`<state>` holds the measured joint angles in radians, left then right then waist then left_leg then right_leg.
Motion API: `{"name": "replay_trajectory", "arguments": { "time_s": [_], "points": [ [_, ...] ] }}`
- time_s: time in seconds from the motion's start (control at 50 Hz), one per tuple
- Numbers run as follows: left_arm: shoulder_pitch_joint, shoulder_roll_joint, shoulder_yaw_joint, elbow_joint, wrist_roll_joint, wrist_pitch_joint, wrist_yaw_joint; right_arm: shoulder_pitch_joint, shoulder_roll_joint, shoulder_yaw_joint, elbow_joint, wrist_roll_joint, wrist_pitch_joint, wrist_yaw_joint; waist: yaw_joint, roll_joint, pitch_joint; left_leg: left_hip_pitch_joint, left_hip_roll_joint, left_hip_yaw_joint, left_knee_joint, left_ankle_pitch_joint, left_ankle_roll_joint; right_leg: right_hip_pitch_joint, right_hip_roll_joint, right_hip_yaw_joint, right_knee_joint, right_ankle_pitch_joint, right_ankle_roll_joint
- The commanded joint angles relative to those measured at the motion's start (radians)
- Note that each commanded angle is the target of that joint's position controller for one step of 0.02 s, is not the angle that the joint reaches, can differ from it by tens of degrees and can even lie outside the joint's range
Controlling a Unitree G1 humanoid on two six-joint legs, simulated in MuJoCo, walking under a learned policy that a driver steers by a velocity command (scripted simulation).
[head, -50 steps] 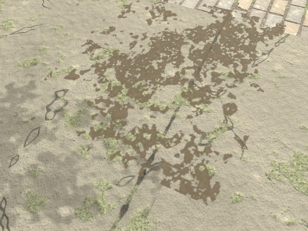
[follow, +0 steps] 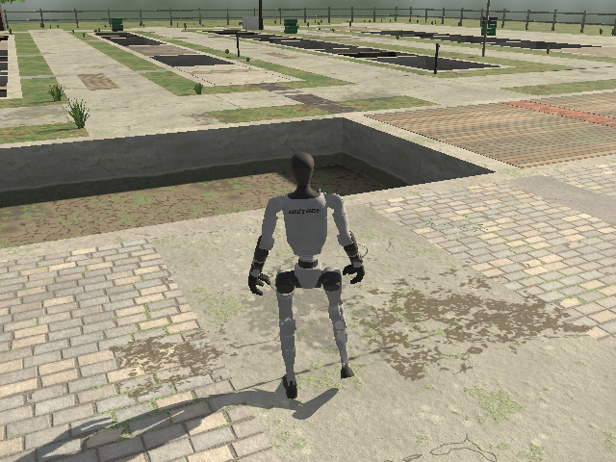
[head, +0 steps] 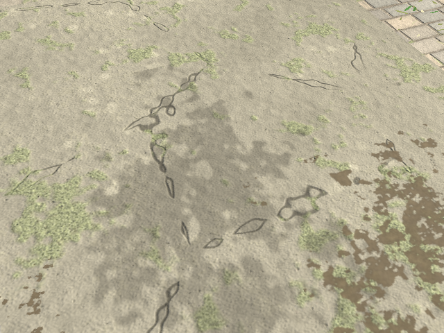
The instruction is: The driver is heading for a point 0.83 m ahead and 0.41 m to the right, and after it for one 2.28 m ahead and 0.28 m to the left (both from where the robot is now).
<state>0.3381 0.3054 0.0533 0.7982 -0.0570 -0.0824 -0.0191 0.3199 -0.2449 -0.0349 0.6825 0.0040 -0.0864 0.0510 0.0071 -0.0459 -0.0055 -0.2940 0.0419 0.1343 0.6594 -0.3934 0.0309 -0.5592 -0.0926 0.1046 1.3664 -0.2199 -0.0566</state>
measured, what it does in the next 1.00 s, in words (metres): walks ahead, turning right: right foot, then left foot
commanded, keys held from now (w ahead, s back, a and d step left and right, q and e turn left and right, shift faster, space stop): w+e+shift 1.00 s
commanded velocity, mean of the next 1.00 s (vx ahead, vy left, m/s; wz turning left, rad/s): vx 0.98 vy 0.00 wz -0.87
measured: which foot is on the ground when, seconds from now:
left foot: down 0.00-0.32, up 0.34-0.68, down 0.70-1.00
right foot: up 0.00-0.30, down 0.32-0.70, up 0.72-1.00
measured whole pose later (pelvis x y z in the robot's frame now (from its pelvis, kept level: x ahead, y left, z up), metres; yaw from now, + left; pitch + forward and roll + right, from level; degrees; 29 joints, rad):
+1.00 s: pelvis +0.74 -0.12 +0.00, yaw -54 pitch +0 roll +5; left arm 0.09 0.33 0.06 0.54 -0.04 -0.01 -0.03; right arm 0.47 -0.32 -0.09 0.83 -0.01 -0.10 -0.01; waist -0.10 -0.05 0.03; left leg 0.03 -0.02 0.15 0.34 -0.36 -0.03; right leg -0.86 -0.12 0.03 1.25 -0.14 -0.05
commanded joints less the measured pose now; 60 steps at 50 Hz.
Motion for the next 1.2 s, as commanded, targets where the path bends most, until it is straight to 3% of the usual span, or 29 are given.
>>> {"name": "replay_trajectory", "arguments": {
  "time_s": [0.02, 0.14, 0.24, 0.28, 0.3, 0.32, 0.34, 0.36, 0.38, 0.42, 0.48, 0.54, 0.58, 0.64, 0.68, 0.7, 0.72, 0.74, 0.76, 0.8, 0.82, 0.88, 0.96, 1.04, 1.1, 1.14, 1.16, 1.18, 1.2],
  "points": [
    [0.012, 0.041, 0.015, -0.064, -0.014, 0.014, -0.019, 0.011, -0.061, -0.027, -0.013, -0.016, -0.040, -0.013, 0.016, 0.174, 0.011, 0.184, 0.231, -0.253, -0.417, 0.234, 0.007, -0.281, -0.073, 0.049, 0.053, 0.184, 0.014],
    [-0.176, 0.012, 0.012, -0.128, -0.004, 0.032, -0.031, 0.095, -0.069, -0.030, 0.076, -0.034, -0.049, -0.070, -0.015, 0.096, 0.158, 0.240, 0.142, 0.056, -0.520, 0.666, -0.094, -0.322, 0.030, -0.060, -0.200, 0.345, -0.027],
    [-0.256, 0.011, 0.017, -0.200, -0.003, 0.016, -0.065, 0.120, -0.198, -0.048, 0.096, -0.032, -0.013, -0.127, 0.026, 0.144, 0.112, 0.314, 0.151, 0.170, -0.358, 1.425, -0.152, -0.052, 0.155, -0.325, -0.514, 0.281, -0.097],
    [-0.098, 0.076, 0.047, -0.183, -0.009, 0.044, -0.065, 0.057, -0.255, -0.066, 0.077, -0.019, -0.002, -0.155, 0.140, 0.234, 0.028, 0.310, 0.196, 0.157, -0.141, 1.726, -0.123, 0.170, 0.181, -0.344, -0.517, 0.198, -0.115],
    [0.141, 0.149, 0.083, -0.124, -0.002, 0.066, -0.052, -0.049, -0.276, -0.076, 0.041, -0.010, -0.004, -0.150, 0.263, 0.232, -0.051, 0.207, 0.208, 0.119, 0.102, 1.768, -0.103, 0.422, 0.166, -0.279, -0.526, 0.156, -0.160],
    [0.437, 0.211, 0.114, -0.040, 0.012, 0.081, -0.028, -0.200, -0.280, -0.080, -0.005, 0.014, -0.019, -0.127, 0.398, 0.144, -0.126, 0.043, 0.132, 0.085, 0.545, 1.374, -0.076, 0.717, 0.086, -0.134, -0.678, 0.252, -0.235],
    [0.482, 0.143, 0.095, 0.037, 0.028, 0.083, -0.015, -0.371, -0.051, -0.022, -0.047, 0.022, -0.056, -0.088, 0.394, -0.231, 0.034, -0.295, -0.148, 0.060, 1.093, -0.005, -0.050, 0.789, 0.067, -0.035, -0.856, 0.400, -0.269],
    [0.260, 0.096, 0.039, -0.015, 0.073, 0.039, -0.035, -0.131, 0.085, 0.020, -0.111, 0.015, -0.094, -0.065, 0.075, -0.303, 0.004, -0.577, -0.131, -0.201, 1.262, -0.210, -0.018, 0.782, 0.060, 0.291, -0.736, 0.305, -0.333],
    [0.209, 0.033, 0.030, -0.084, 0.074, 0.025, -0.037, -0.086, 0.048, 0.033, -0.162, 0.020, -0.120, -0.043, 0.046, -0.194, -0.160, -0.647, -0.135, -0.320, 1.235, -0.192, 0.015, 0.815, -0.059, 0.587, -0.900, -0.080, -0.450],
    [0.054, 0.044, 0.035, -0.136, 0.051, -0.002, -0.031, -0.100, -0.050, 0.005, -0.166, 0.020, -0.117, -0.027, -0.067, 0.183, 0.002, -0.609, -0.038, -0.308, 0.915, 0.005, 0.052, 0.509, -0.088, 0.662, -1.138, -0.422, -0.352],
    [-0.083, 0.058, 0.036, -0.193, 0.049, -0.023, -0.004, -0.109, -0.124, -0.013, -0.153, -0.004, -0.061, -0.060, -0.118, 0.191, 0.112, -0.424, 0.027, -0.307, 0.633, 0.095, -0.053, 0.132, 0.015, 0.544, -1.176, -0.291, -0.331],
    [-0.045, 0.058, 0.040, -0.161, 0.023, -0.016, 0.038, -0.314, -0.065, 0.007, -0.214, -0.039, -0.054, -0.081, -0.023, 0.103, 0.119, -0.183, 0.006, -0.218, 0.212, 0.311, -0.100, -0.047, 0.141, 0.304, -1.141, -0.053, -0.276],
    [0.000, 0.075, 0.047, -0.132, 0.011, -0.001, 0.044, -0.393, -0.022, 0.010, -0.244, -0.007, -0.048, -0.076, 0.045, 0.020, 0.070, -0.027, -0.063, -0.169, 0.022, 0.433, -0.125, -0.057, 0.178, 0.268, -1.093, -0.080, -0.219],
    [0.047, 0.056, 0.048, -0.110, -0.005, 0.013, 0.045, -0.383, -0.085, -0.030, -0.246, 0.047, -0.051, -0.070, 0.058, -0.059, 0.009, 0.007, -0.084, -0.236, -0.145, 0.395, -0.137, 0.170, 0.139, 0.359, -0.983, -0.137, -0.177],
    [0.018, 0.042, 0.047, -0.121, 0.010, 0.018, 0.039, -0.237, -0.146, -0.072, -0.210, 0.054, -0.065, -0.067, -0.042, -0.089, -0.079, 0.146, -0.077, -0.228, -0.178, 0.309, -0.087, 0.278, 0.136, 0.352, -0.776, 0.085, -0.124],
    [-0.036, 0.011, 0.035, -0.153, 0.029, 0.015, 0.028, -0.016, -0.182, -0.092, -0.167, 0.049, -0.072, -0.067, -0.161, -0.074, -0.214, 0.421, 0.015, -0.277, -0.101, 0.254, -0.037, 0.177, 0.157, 0.292, -0.500, 0.145, -0.079],
    [-0.010, -0.117, -0.007, -0.192, 0.068, 0.010, 0.017, 0.199, -0.256, -0.099, -0.128, 0.031, -0.061, -0.069, -0.185, 0.175, -0.380, 0.732, 0.211, -0.563, -0.114, 0.018, 0.014, -0.023, 0.208, 0.190, -0.126, -0.337, -0.057],
    [0.133, -0.097, -0.020, -0.247, -0.031, -0.003, 0.018, 0.147, -0.306, -0.103, -0.122, -0.018, -0.069, -0.042, -0.067, 0.626, -0.417, 0.810, 0.436, -1.212, -0.369, -0.425, 0.195, -0.341, 0.184, 0.118, 0.116, -0.343, -0.035],
    [0.067, -0.003, -0.005, -0.203, -0.039, 0.014, 0.033, 0.055, -0.178, -0.087, -0.156, -0.016, -0.058, -0.044, -0.106, 0.390, -0.237, 0.696, 0.380, -1.138, -0.408, -0.608, 0.178, -0.433, 0.095, 0.084, 0.203, -0.207, -0.021],
    [-0.114, 0.034, 0.006, -0.238, 0.024, 0.029, 0.023, 0.031, -0.130, -0.070, -0.119, -0.011, -0.036, -0.054, -0.118, 0.074, -0.059, 0.453, 0.286, -0.745, -0.376, -0.179, 0.120, -0.377, 0.036, 0.022, 0.164, -0.096, -0.016],
    [-0.158, 0.027, 0.010, -0.263, 0.036, 0.030, 0.015, 0.008, -0.122, -0.066, -0.091, -0.018, -0.034, -0.054, -0.092, 0.055, 0.000, 0.350, 0.247, -0.627, -0.379, -0.040, 0.112, -0.340, 0.004, 0.028, 0.100, -0.066, -0.017],
    [-0.171, -0.006, 0.004, -0.288, 0.005, 0.058, -0.003, -0.018, -0.068, -0.047, -0.016, -0.003, -0.037, -0.045, -0.041, 0.127, 0.053, 0.238, 0.205, -0.402, -0.419, 0.134, 0.082, -0.310, -0.054, 0.015, 0.033, -0.077, -0.016],
    [-0.219, 0.007, -0.005, -0.315, 0.019, 0.063, -0.016, -0.039, -0.130, -0.055, 0.031, -0.013, -0.038, -0.053, -0.014, 0.106, 0.109, 0.197, 0.207, -0.199, -0.480, 0.313, 0.084, -0.353, -0.069, -0.003, -0.082, 0.086, 0.014],
    [-0.382, 0.019, -0.010, -0.345, 0.023, 0.047, -0.044, 0.034, -0.182, -0.056, 0.076, -0.016, -0.035, -0.064, -0.078, 0.044, 0.176, 0.258, 0.175, -0.018, -0.527, 0.427, 0.034, -0.298, -0.036, -0.129, -0.376, 0.259, -0.014],
    [-0.424, 0.020, -0.008, -0.359, 0.019, 0.031, -0.062, 0.095, -0.252, -0.061, 0.104, -0.015, -0.026, -0.066, -0.062, 0.096, 0.143, 0.293, 0.186, 0.061, -0.456, 1.055, 0.016, -0.049, 0.078, -0.255, -0.541, 0.220, -0.073],
    [-0.309, 0.066, 0.022, -0.352, 0.023, 0.033, -0.055, 0.121, -0.308, -0.064, 0.127, -0.005, -0.013, -0.070, 0.054, 0.184, 0.053, 0.357, 0.250, 0.041, -0.259, 1.500, 0.063, 0.139, 0.160, -0.253, -0.574, 0.060, -0.126],
    [-0.101, 0.135, 0.061, -0.302, 0.019, 0.042, -0.040, 0.084, -0.320, -0.062, 0.128, -0.003, -0.004, -0.071, 0.179, 0.203, -0.044, 0.295, 0.257, 0.027, -0.049, 1.559, 0.078, 0.392, 0.174, -0.226, -0.640, 0.035, -0.166],
    [0.158, 0.192, 0.095, -0.225, 0.015, 0.054, -0.016, 0.012, -0.311, -0.054, 0.116, 0.005, -0.004, -0.075, 0.325, 0.165, -0.117, 0.073, 0.201, 0.029, 0.285, 1.347, 0.058, 0.750, 0.118, -0.125, -0.774, 0.137, -0.201],
    [0.126, 0.269, 0.085, -0.196, 0.043, 0.042, -0.006, 0.186, -0.082, 0.005, 0.079, -0.012, -0.019, -0.056, 0.100, -0.205, -0.242, -0.344, 0.009, -0.036, 0.748, -0.103, 0.031, 1.114, -0.153, 0.320, -0.737, -0.030, -0.267]
  ]
}}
